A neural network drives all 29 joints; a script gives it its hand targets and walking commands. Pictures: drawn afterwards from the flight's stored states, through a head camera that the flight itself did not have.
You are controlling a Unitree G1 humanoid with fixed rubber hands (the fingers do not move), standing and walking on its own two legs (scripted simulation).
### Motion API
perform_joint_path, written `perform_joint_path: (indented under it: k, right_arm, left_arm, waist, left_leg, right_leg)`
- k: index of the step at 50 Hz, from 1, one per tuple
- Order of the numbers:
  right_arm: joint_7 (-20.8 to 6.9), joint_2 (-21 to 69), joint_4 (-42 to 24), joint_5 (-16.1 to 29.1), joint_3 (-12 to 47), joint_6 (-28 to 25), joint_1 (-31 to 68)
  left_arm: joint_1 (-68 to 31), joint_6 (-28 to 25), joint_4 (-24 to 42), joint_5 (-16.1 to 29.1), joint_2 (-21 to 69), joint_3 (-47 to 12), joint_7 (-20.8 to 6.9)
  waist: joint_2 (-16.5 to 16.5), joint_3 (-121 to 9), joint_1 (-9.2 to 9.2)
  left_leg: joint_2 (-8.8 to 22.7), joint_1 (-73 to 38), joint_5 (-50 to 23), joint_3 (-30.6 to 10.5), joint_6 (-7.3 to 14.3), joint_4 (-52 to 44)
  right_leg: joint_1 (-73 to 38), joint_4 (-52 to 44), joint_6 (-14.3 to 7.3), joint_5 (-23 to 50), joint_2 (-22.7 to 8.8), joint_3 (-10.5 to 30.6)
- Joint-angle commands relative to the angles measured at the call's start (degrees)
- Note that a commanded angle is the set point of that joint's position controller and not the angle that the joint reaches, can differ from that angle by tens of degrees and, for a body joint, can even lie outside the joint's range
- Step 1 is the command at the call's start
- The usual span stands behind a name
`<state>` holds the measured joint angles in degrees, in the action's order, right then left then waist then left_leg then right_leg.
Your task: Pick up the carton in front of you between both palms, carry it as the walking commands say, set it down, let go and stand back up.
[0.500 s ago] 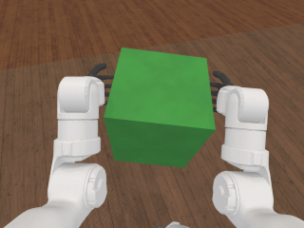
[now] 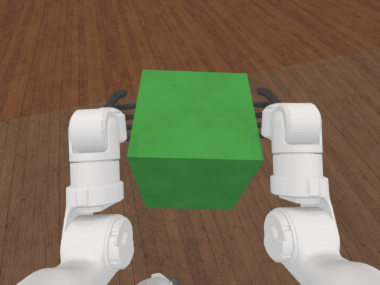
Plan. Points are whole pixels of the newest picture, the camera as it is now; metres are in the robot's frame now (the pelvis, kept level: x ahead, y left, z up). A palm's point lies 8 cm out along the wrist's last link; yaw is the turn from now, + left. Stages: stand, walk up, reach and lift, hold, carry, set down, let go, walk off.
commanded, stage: carry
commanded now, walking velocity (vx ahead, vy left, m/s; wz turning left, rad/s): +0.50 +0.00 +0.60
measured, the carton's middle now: (192, 146) +0.40 -0.02 +0.07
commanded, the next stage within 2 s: none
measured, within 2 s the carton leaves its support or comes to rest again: neither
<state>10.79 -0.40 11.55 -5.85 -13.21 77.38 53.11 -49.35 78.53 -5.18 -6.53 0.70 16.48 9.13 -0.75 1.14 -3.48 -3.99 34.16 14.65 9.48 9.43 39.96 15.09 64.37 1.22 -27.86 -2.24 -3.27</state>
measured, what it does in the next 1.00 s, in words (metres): climbs: right foot, then left foot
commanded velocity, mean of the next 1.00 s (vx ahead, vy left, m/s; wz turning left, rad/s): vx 0.50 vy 0.00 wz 0.08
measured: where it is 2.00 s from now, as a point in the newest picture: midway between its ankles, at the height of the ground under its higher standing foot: (160, 123)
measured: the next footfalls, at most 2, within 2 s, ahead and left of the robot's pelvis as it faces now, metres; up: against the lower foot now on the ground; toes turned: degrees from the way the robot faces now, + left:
right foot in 0.32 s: +0.37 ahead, -0.14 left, +0.02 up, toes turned +6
left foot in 0.66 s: +0.49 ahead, +0.11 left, +0.03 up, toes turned +17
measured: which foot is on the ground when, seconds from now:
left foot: down 0.00-0.34, up 0.36-0.64, down 0.66-1.00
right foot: up 0.00-0.30, down 0.32-0.68, up 0.70-1.00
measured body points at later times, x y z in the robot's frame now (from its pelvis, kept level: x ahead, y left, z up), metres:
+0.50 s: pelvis +0.28 -0.04 +0.05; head +0.31 -0.05 +0.50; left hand +0.62 +0.18 +0.20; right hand +0.70 -0.10 +0.20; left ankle +0.25 +0.05 -0.60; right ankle +0.33 -0.14 -0.68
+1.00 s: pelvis +0.56 +0.02 +0.07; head +0.60 +0.03 +0.52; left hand +0.94 +0.22 +0.23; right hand +0.98 -0.07 +0.24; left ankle +0.45 +0.10 -0.66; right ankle +0.73 -0.05 -0.63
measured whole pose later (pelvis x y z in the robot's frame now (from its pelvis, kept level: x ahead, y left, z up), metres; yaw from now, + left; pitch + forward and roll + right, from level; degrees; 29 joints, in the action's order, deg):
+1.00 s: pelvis +0.56 +0.02 +0.07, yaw +11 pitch +4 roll -1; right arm 18.2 1.9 11.8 -4.4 -18.4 80.2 57.3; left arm -55.1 81.5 -9.7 -6.9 0.9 17.3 11.5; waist 1.0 -0.4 -3.2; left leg 1.9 9.5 29.5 5.9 1.0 28.9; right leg 38.1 40.9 -1.8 -17.3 -1.0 -6.4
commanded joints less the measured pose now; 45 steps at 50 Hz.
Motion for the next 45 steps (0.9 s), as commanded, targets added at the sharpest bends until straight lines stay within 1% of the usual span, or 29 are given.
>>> perform_joint_path:
  k: [1, 2, 4, 7, 9, 11, 13, 15, 16, 17, 18, 19, 20, 21, 23, 26, 28, 30, 31, 32, 33, 34, 35, 36, 37, 38, 40, 42, 45]
  right_arm:
    - [-17.9, 65.7, -9.7, 31.6, 30.0, -1.3, 47.5]
    - [-17.7, 67.5, -11.4, 33.0, 30.7, -1.1, 49.7]
    - [-17.4, 68.1, -15.4, 35.1, 31.1, -0.9, 53.8]
    - [-16.8, 65.8, -16.4, 34.7, 29.0, 0.2, 53.0]
    - [-16.9, 65.2, -13.2, 32.8, 27.9, 1.0, 49.6]
    - [-17.4, 65.8, -8.8, 31.1, 27.4, 1.5, 46.4]
    - [-17.9, 65.8, -5.8, 29.7, 26.9, 1.3, 45.4]
    - [-18.1, 65.5, -4.4, 29.1, 26.3, 0.8, 45.8]
    - [-18.2, 65.4, -3.3, 28.7, 25.9, 0.6, 45.9]
    - [-18.6, 65.8, -1.8, 28.4, 25.1, 0.6, 45.5]
    - [-18.8, 65.6, -1.1, 28.4, 24.4, 0.5, 47.2]
    - [-18.6, 66.5, -1.0, 28.3, 24.7, 0.0, 48.5]
    - [-18.3, 66.3, -1.0, 28.3, 24.1, -0.3, 47.8]
    - [-17.9, 66.4, -1.7, 28.3, 23.5, -0.4, 47.5]
    - [-16.9, 66.3, -3.6, 28.2, 22.8, -0.2, 48.4]
    - [-15.0, 64.7, -7.8, 27.3, 23.2, 0.3, 49.4]
    - [-14.0, 63.3, -7.7, 26.4, 23.3, 1.2, 47.2]
    - [-13.8, 62.0, -5.9, 25.0, 23.1, 1.9, 44.7]
    - [-13.9, 62.0, -4.3, 24.3, 23.0, 2.1, 43.6]
    - [-14.3, 62.3, -2.3, 24.1, 22.8, 2.1, 42.5]
    - [-14.8, 62.4, -0.1, 24.2, 22.1, 1.8, 41.3]
    - [-15.2, 61.5, 1.9, 23.6, 21.4, 1.5, 39.3]
    - [-15.5, 61.4, 3.5, 22.8, 20.7, 1.0, 39.4]
    - [-16.0, 61.8, 2.8, 23.4, 20.6, 1.0, 39.7]
    - [-16.5, 63.2, 1.6, 24.6, 21.1, 0.8, 40.6]
    - [-17.1, 63.9, -0.2, 25.9, 21.1, 0.4, 43.3]
    - [-17.8, 66.8, -3.0, 28.8, 22.7, 0.3, 48.3]
    - [-18.2, 68.6, -6.1, 31.1, 23.5, 0.5, 52.5]
    - [-18.1, 67.9, -7.4, 32.3, 23.3, 1.5, 54.3]
  left_arm:
    - [-49.1, -1.8, 5.2, 26.6, 60.6, -30.4, -15.0]
    - [-49.1, -1.5, 5.9, 26.3, 60.3, -30.4, -14.4]
    - [-49.4, -1.3, 8.1, 25.8, 59.0, -29.5, -13.2]
    - [-48.1, -0.7, 9.1, 24.6, 57.0, -29.0, -11.8]
    - [-46.1, -0.3, 7.0, 23.4, 56.4, -28.7, -11.5]
    - [-45.0, 0.1, 3.8, 23.5, 58.4, -29.9, -11.9]
    - [-44.9, 0.0, 0.5, 24.2, 60.4, -30.6, -12.9]
    - [-45.2, -0.3, -2.1, 25.7, 62.8, -30.7, -14.0]
    - [-43.9, -0.5, -4.3, 26.2, 63.5, -30.4, -14.6]
    - [-43.7, -1.0, -5.9, 26.0, 62.4, -29.7, -15.0]
    - [-43.7, -1.6, -7.0, 26.4, 62.8, -28.9, -15.2]
    - [-45.3, -2.0, -4.9, 27.2, 63.4, -28.8, -15.4]
    - [-47.3, -2.2, -2.9, 28.6, 64.7, -29.6, -15.7]
    - [-49.9, -2.4, -0.2, 30.1, 65.4, -30.2, -15.8]
    - [-54.8, -2.5, 4.3, 32.4, 66.3, -30.9, -15.7]
    - [-57.6, -1.6, 9.8, 33.4, 65.5, -31.6, -14.9]
    - [-55.6, -0.3, 8.9, 33.4, 65.5, -31.7, -14.4]
    - [-52.8, 0.5, 5.9, 32.4, 64.9, -31.1, -14.4]
    - [-51.8, 0.7, 4.1, 31.9, 64.9, -30.9, -14.5]
    - [-50.9, 0.7, 2.3, 31.5, 65.0, -30.8, -14.8]
    - [-50.5, 0.4, 0.8, 30.8, 64.5, -30.2, -15.1]
    - [-50.3, 0.6, -1.0, 30.3, 65.3, -29.7, -15.5]
    - [-51.5, 0.6, -2.2, 29.8, 65.7, -29.1, -15.9]
    - [-52.6, 0.3, -2.5, 29.6, 65.8, -29.2, -16.0]
    - [-52.4, 0.0, -2.7, 29.5, 65.5, -28.4, -16.0]
    - [-53.4, -0.5, -2.2, 29.1, 64.7, -27.1, -15.8]
    - [-53.6, -0.9, -1.0, 28.7, 65.4, -27.2, -14.8]
    - [-55.8, -1.0, 1.9, 28.3, 64.2, -27.0, -13.4]
    - [-56.9, -0.6, 4.7, 27.3, 61.9, -26.8, -11.5]
  waist:
    - [3.4, -40.8, -2.99]
    - [0.1, -37.6, -2.26]
    - [0.3, -37.3, -0.59]
    - [3.8, -37.1, -0.18]
    - [6.3, -37.0, -0.54]
    - [9.0, -36.1, -0.66]
    - [10.3, -34.7, -0.57]
    - [7.6, -34.4, 1.91]
    - [3.5, -37.1, 4.88]
    - [-13.9, -41.5, 7.20]
    - [-19.8, -38.9, 8.48]
    - [-13.0, -35.9, 8.73]
    - [-6.7, -34.5, 9.09]
    - [-4.2, -33.2, 9.12]
    - [-6.0, -32.7, 8.35]
    - [-8.4, -32.2, 7.90]
    - [-9.7, -32.2, 7.75]
    - [-10.8, -31.8, 7.64]
    - [-10.1, -32.1, 6.73]
    - [-7.7, -33.9, 4.65]
    - [-3.7, -37.0, 2.17]
    - [6.5, -41.2, -1.17]
    - [19.5, -38.3, -2.82]
    - [13.6, -35.8, -1.72]
    - [7.6, -33.5, -2.05]
    - [3.4, -32.8, -1.96]
    - [4.9, -32.4, -0.45]
    - [7.7, -32.1, 0.00]
    - [8.6, -31.0, 0.48]
  left_leg:
    - [19.0, -56.7, -30.7, -38.4, 13.5, -9.9]
    - [17.9, -52.3, -29.2, -35.1, 10.6, -10.3]
    - [15.7, -45.0, -21.0, -31.1, 8.2, -12.0]
    - [14.2, -40.0, -20.0, -27.3, 8.5, -11.8]
    - [13.5, -37.7, -19.9, -24.9, 7.7, -11.5]
    - [12.2, -35.1, -18.8, -21.6, 6.0, -10.9]
    - [10.7, -31.6, -18.2, -18.4, 4.2, -9.6]
    - [9.1, -23.6, -14.6, -14.5, 0.7, -3.0]
    - [7.0, -14.8, -12.4, -11.9, -2.0, 4.9]
    - [1.8, -0.4, 3.4, -7.6, -6.2, 19.8]
    - [-1.3, 10.1, 20.2, -8.9, -6.7, 25.1]
    - [1.1, 13.8, 20.3, -10.8, -6.4, 31.9]
    - [2.4, 15.7, 18.0, -11.1, -6.4, 35.0]
    - [3.8, 16.7, 15.4, -11.3, -6.3, 34.7]
    - [4.9, 14.6, 13.1, -10.7, -6.7, 29.2]
    - [4.7, 9.6, 14.5, -8.0, -7.2, 18.1]
    - [4.7, 3.1, 9.9, -6.8, -7.4, 8.2]
    - [2.1, -4.9, 8.2, -2.0, -7.4, -0.8]
    - [0.6, -11.7, 4.6, 0.8, -6.9, -5.4]
    - [-1.2, -23.0, 0.4, 3.3, -6.1, -10.1]
    - [1.6, -37.3, 0.7, -0.8, -4.8, -10.8]
    - [15.4, -51.2, 12.6, -23.3, 1.2, -13.6]
    - [24.6, -57.8, -1.0, -44.5, 8.2, -18.3]
    - [25.1, -57.5, -9.3, -43.8, 9.6, -15.9]
    - [24.1, -55.4, -19.4, -38.9, 9.2, -12.9]
    - [22.8, -53.9, -22.4, -34.2, 7.0, -11.9]
    - [20.4, -50.0, -17.9, -28.5, 3.5, -13.7]
    - [19.1, -47.8, -14.0, -24.9, 3.4, -15.6]
    - [17.9, -42.3, -13.0, -18.5, 3.4, -17.4]
  right_leg:
    - [32.0, 25.3, -1.2, -0.9, 2.3, 7.3]
    - [32.8, 21.2, -1.3, 0.1, 0.6, 6.9]
    - [29.6, 14.0, -1.1, 2.5, -1.1, 7.0]
    - [27.7, 2.4, 0.5, -1.8, -0.6, 4.4]
    - [25.4, -6.2, 1.3, 3.4, -0.3, 3.3]
    - [21.1, -15.5, 1.4, 8.4, 0.5, 1.6]
    - [14.1, -24.6, 1.1, 10.0, 3.1, -2.5]
    - [-2.4, -35.6, -0.2, 16.1, 5.4, -5.9]
    - [-17.0, -35.9, -3.1, 13.7, -0.5, 1.8]
    - [-29.5, -38.5, -11.3, 9.6, -17.6, 28.7]
    - [-33.2, -42.3, -16.4, 13.3, -20.0, 41.4]
    - [-32.7, -40.0, -16.8, 16.2, -19.9, 39.6]
    - [-31.2, -38.1, -16.2, 21.5, -18.1, 34.8]
    - [-29.4, -37.8, -15.1, 24.3, -17.1, 30.4]
    - [-26.9, -39.7, -12.9, 21.8, -14.5, 23.1]
    - [-23.3, -41.5, -12.8, 22.0, -13.7, 16.8]
    - [-20.1, -41.7, -11.5, 22.5, -12.8, 12.4]
    - [-16.8, -40.9, -10.2, 23.6, -11.7, 8.3]
    - [-14.3, -38.9, -9.2, 24.9, -11.0, 6.0]
    - [-9.8, -33.0, -7.7, 29.4, -9.6, 2.4]
    - [-2.5, -24.3, -5.2, 33.1, -7.8, -0.9]
    - [12.6, -11.0, -0.8, 21.3, -4.6, -2.6]
    - [29.4, -0.1, 0.6, -4.9, 4.0, -1.5]
    - [34.6, 8.5, -1.2, -6.6, 2.6, 2.9]
    - [37.6, 12.1, -2.0, -5.3, 1.5, 3.3]
    - [38.7, 12.5, -2.3, -3.4, 0.3, 3.6]
    - [37.1, 8.2, -2.5, -0.5, -1.1, 3.7]
    - [35.7, 3.9, -2.3, 0.3, -0.5, 2.0]
    - [29.5, -8.9, -2.0, 5.9, -0.8, 0.5]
